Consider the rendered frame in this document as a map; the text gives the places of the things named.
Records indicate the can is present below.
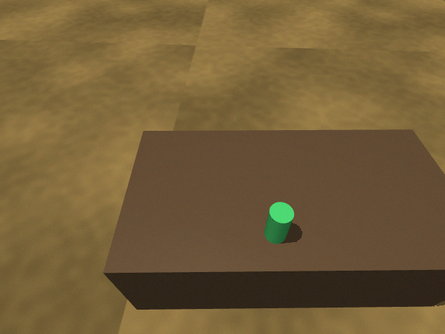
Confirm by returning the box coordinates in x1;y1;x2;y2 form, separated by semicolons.
264;202;294;244

